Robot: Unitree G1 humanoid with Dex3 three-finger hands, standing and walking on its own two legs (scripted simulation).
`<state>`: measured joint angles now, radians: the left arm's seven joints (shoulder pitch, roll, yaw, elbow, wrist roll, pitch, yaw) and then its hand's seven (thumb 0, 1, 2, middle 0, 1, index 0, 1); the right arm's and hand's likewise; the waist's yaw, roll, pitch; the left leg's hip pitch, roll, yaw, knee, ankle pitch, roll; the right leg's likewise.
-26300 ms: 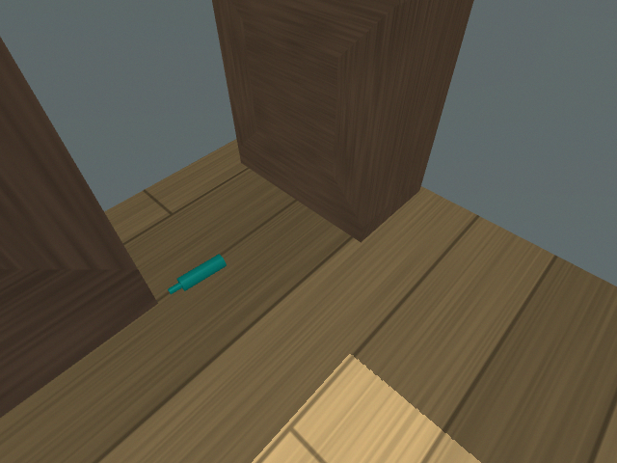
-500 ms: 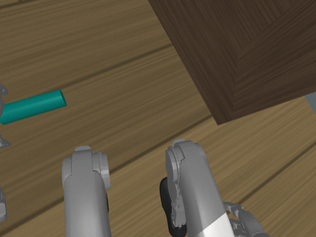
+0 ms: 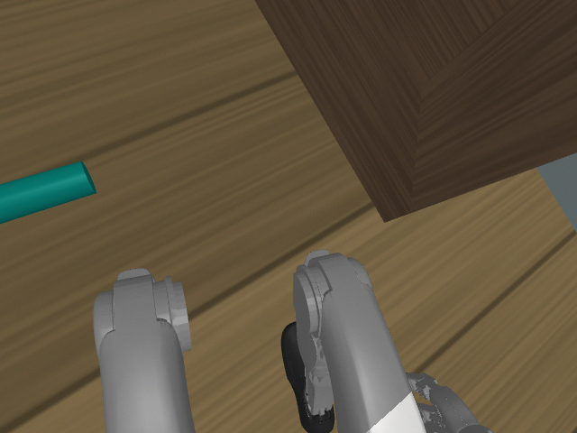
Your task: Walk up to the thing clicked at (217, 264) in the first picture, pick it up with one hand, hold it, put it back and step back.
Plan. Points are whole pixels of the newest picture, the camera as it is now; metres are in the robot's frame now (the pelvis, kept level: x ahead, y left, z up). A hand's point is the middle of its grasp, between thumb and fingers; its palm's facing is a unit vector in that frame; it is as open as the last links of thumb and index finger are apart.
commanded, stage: rise first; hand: left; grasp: from above
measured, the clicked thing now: (11, 200) +0.45 +0.39 -0.29
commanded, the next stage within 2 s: approach in 1.26 s
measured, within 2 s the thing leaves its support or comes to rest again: neither
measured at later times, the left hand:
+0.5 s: hand out of the picture +0.40 +0.39 -0.18, palm faces -0.40 -0.19 -0.90, open 14.1 cm
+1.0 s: hand out of the picture +0.41 +0.41 -0.19, palm faces -0.39 -0.19 -0.90, open 14.2 cm
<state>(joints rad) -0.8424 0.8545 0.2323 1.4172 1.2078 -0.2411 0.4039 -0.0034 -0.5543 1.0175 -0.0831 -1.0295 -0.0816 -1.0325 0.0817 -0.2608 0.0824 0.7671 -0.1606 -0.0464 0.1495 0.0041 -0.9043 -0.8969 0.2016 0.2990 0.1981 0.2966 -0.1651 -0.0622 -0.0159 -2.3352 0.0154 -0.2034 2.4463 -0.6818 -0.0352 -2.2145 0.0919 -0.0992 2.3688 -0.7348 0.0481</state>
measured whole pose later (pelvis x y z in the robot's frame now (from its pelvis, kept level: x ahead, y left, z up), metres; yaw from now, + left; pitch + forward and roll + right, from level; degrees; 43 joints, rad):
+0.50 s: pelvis +0.00 +0.00 -0.01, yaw -1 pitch +30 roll -10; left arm -0.90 0.91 0.24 1.50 1.22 -0.24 0.41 0.00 -0.54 1.00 -0.09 -1.04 -0.09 -1.04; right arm 0.07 -0.27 0.13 0.76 -0.18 -0.05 0.16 0.00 -0.91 -0.90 0.20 0.30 0.20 0.30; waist -0.20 -0.07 0.01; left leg -2.35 0.01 -0.22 2.48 -0.67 -0.04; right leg -2.22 0.10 -0.11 2.39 -0.72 0.05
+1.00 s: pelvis +0.00 +0.00 -0.01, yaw -2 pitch +30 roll -12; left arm -0.91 0.96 0.24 1.48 1.21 -0.23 0.40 0.00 -0.55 1.01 -0.09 -1.04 -0.09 -1.04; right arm 0.08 -0.27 0.15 0.75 -0.19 -0.07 0.17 0.00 -0.90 -0.90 0.20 0.30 0.20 0.30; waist -0.21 -0.08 0.03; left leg -2.35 0.01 -0.23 2.48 -0.68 -0.03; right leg -2.22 0.10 -0.12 2.38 -0.73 0.05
